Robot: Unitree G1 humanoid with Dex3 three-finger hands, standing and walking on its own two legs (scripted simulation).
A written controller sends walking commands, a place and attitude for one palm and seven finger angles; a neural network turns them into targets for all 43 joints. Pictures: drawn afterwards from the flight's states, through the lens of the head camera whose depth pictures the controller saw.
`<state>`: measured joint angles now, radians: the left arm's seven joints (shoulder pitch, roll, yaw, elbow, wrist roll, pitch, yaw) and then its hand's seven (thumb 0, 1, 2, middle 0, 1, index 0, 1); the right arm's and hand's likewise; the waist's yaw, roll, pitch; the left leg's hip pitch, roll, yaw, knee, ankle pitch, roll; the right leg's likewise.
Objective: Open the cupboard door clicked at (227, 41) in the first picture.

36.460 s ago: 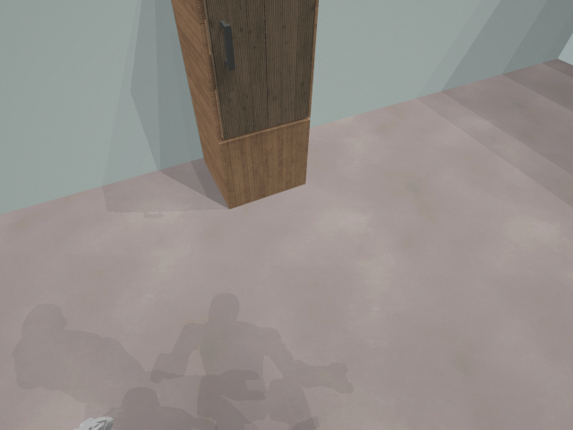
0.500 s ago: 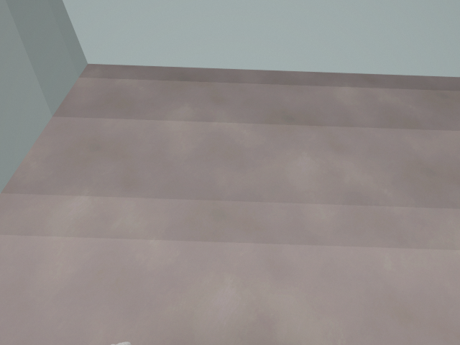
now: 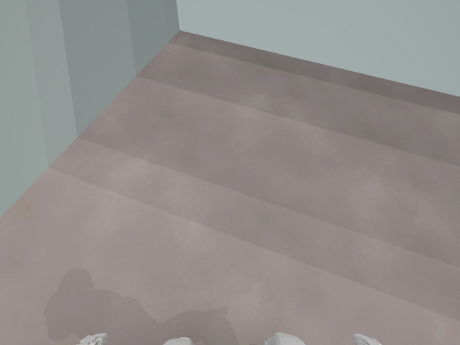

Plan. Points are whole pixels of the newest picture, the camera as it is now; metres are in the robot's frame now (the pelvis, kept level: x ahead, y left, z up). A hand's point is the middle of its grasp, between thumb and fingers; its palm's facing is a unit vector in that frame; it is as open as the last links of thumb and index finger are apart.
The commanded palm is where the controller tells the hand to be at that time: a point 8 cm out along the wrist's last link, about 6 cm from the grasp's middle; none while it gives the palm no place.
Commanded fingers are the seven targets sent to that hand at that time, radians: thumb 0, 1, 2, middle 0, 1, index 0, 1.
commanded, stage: turn to face it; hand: left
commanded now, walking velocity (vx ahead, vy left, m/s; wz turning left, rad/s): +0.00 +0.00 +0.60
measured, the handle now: out of the picture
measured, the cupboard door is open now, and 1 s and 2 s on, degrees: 40 40 40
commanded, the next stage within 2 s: none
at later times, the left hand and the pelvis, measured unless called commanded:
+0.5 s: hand out of the picture +0.00 +0.17 -0.18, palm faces +0.37 -0.90 -0.23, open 7.4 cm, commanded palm none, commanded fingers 0.00 0.90 0.90 -0.20 -0.30 -0.20 -0.30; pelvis +0.04 -0.04 -0.01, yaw +20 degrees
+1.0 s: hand out of the picture +0.05 +0.12 -0.14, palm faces +0.57 -0.77 -0.27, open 7.4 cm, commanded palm none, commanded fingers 0.00 0.90 0.90 -0.20 -0.30 -0.20 -0.30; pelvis +0.08 -0.09 +0.01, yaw +38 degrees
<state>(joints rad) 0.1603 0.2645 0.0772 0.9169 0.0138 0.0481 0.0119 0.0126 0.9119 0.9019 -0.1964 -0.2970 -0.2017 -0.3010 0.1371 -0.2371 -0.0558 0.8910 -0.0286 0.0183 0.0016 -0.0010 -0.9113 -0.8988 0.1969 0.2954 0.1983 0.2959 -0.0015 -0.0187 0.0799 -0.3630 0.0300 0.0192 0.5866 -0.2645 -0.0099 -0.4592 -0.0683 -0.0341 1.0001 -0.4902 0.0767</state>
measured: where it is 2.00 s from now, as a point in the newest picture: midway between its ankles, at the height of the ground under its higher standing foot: outside the picture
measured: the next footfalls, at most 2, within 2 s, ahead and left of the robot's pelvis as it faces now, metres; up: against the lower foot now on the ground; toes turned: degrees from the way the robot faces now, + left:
right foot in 0.10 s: +0.06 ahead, -0.15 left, +0.00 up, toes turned +1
left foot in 0.46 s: +0.04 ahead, +0.08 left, +0.00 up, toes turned +25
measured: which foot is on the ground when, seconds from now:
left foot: down 0.00-0.10, up 0.12-0.44, down 0.46-0.80, up 0.82-1.00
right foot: up 0.00-0.08, down 0.10-0.46, up 0.48-0.80, down 0.82-1.00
